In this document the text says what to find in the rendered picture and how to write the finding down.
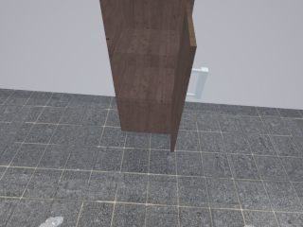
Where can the cupboard door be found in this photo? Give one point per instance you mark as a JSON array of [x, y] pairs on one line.
[[186, 55]]

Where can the handle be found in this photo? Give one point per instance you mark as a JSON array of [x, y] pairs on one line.
[[203, 72]]

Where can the robot left hand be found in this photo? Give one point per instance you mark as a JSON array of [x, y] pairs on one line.
[[52, 222]]

